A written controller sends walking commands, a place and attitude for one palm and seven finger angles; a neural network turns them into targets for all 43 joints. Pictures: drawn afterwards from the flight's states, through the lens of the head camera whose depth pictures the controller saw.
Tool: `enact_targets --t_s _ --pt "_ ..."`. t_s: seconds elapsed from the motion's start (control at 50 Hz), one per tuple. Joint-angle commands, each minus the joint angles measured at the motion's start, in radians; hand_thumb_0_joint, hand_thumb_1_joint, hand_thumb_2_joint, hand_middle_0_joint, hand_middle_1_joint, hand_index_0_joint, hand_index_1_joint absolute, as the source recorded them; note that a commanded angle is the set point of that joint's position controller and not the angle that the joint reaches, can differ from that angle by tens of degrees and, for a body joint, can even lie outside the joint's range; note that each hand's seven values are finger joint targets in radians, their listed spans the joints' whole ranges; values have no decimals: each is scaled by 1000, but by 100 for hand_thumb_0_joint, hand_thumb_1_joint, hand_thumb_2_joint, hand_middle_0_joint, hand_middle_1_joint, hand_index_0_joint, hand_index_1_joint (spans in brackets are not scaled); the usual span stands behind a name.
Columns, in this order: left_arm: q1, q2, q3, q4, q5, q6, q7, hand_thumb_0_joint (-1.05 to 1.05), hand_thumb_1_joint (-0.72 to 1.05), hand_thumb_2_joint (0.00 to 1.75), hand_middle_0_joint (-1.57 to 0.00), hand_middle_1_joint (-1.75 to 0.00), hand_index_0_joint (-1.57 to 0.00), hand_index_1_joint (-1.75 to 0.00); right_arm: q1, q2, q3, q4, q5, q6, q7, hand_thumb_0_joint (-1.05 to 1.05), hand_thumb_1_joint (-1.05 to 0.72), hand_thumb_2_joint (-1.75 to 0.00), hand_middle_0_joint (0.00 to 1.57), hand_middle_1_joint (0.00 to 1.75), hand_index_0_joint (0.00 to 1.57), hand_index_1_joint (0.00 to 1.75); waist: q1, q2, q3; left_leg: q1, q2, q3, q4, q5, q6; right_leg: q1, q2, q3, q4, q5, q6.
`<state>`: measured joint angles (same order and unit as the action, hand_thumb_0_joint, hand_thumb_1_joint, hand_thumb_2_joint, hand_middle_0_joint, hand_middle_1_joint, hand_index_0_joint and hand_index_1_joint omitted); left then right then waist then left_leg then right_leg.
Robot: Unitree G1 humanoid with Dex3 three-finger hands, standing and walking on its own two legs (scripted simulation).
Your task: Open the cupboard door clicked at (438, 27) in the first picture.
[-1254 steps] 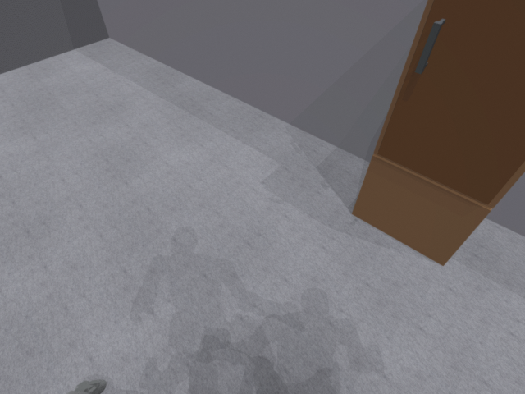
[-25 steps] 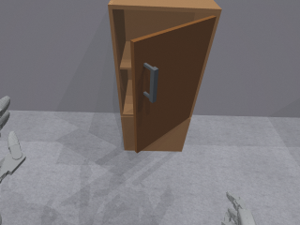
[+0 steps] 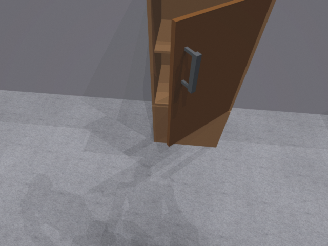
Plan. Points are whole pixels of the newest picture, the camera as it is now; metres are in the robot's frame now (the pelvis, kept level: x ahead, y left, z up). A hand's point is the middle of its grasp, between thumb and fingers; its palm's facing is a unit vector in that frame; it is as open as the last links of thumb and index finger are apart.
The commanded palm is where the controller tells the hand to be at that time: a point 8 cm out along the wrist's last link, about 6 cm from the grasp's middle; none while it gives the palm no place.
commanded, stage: let the arm hang, fingers relaxed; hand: left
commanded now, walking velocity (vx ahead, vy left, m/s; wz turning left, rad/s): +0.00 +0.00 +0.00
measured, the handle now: (189, 70) +0.59 -0.03 +0.09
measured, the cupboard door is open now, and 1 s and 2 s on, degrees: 41 41 41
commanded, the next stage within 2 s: look to check the result in 0.60 s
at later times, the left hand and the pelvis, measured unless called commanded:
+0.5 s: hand out of the picture +0.03 +0.17 -0.17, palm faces -0.01 -0.97 -0.22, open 7.4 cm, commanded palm none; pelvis +0.00 -0.01 +0.00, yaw -1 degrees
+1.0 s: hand out of the picture +0.03 +0.17 -0.16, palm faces +0.00 -0.97 -0.25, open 7.4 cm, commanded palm none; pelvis +0.02 -0.02 +0.00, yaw -2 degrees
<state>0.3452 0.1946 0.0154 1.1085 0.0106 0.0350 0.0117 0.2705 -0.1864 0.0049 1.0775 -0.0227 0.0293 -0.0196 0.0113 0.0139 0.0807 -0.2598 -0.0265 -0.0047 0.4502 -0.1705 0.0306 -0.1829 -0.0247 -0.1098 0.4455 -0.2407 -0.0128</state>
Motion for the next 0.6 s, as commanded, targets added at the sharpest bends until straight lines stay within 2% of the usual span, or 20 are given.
enact_targets --t_s 0.0,0.08,0.12,0.2,0.26,0.36,0.42,0.48,0.52,0.58 --pt "3 108 18 -13 1 -41 7 0 90 90 -20 -30 -20 -30 17 -131 -36 -32 7 -23 -14 0 -90 -90 20 30 20 30 -19 -2 -20 7 121 -139 -155 -154 20 -30 -71 99 -111 -92 -43" --pt "11 105 18 17 2 -41 11 0 90 90 -20 -30 -20 -30 29 -125 -39 -4 4 -22 -14 0 -90 -90 20 30 20 30 -24 -30 3 20 119 -134 -160 -162 21 -70 -73 112 -116 -124 -44" --pt "11 114 21 24 3 -41 12 0 90 90 -20 -30 -20 -30 28 -122 -40 6 4 -24 -13 0 -90 -90 20 30 20 30 -21 -20 -6 15 117 -132 -162 -169 21 -62 -77 109 -117 -135 -44" --pt "10 116 23 27 2 -45 15 0 90 90 -20 -30 -20 -30 23 -116 -39 15 5 -25 -11 0 -90 -90 20 30 20 30 -16 -45 5 24 109 -105 -144 -131 19 -78 -85 121 -135 -149 -46" --pt "-10 115 23 25 3 -48 16 0 90 90 -20 -30 -20 -30 27 -101 -36 27 1 -25 -8 0 -90 -90 20 30 20 30 -23 -48 14 30 103 -92 -132 -97 13 -89 -93 134 -142 -145 -48" --pt "-35 112 21 20 0 -53 18 0 90 90 -20 -30 -20 -30 17 -90 -29 37 0 -30 -7 0 -90 -90 20 30 20 30 -23 2 12 36 106 -82 -125 -25 7 -70 -96 137 -136 -85 -46" --pt "-47 115 23 19 0 -54 18 0 90 90 -20 -30 -20 -30 11 -90 -28 39 0 -32 -7 0 -90 -90 20 30 20 30 -21 -9 15 33 106 -79 -124 -13 3 -57 -98 138 -141 -75 -46" --pt "-58 116 25 14 -2 -57 18 0 90 90 -20 -30 -20 -30 10 -90 -24 43 -1 -36 -8 0 -90 -90 20 30 20 30 -19 10 -9 39 107 -78 -123 26 1 -27 -100 141 -141 -37 -45" --pt "-71 121 27 12 -2 -59 18 0 90 90 -20 -30 -20 -30 5 -96 -27 40 0 -37 -8 0 -90 -90 20 30 20 30 -19 -11 -3 41 109 -75 -118 42 0 -23 -102 140 -147 -24 -46" --pt "-79 120 27 10 -3 -60 19 0 90 90 -20 -30 -20 -30 4 -95 -25 44 -1 -37 -9 0 -90 -90 20 30 20 30 -20 5 -9 51 109 -70 -115 61 -4 -14 -104 145 -153 -7 -47"
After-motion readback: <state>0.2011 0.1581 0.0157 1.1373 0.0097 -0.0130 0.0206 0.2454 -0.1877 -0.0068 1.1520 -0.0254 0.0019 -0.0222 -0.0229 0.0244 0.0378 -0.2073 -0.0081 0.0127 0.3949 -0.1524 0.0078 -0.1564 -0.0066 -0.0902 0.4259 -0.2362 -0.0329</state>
